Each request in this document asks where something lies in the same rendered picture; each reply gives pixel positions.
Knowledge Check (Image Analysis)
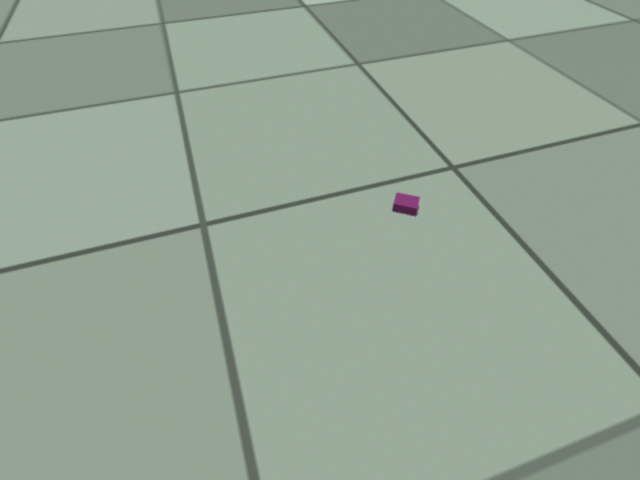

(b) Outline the small box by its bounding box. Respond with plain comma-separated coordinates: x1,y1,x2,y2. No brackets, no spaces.
392,193,420,216

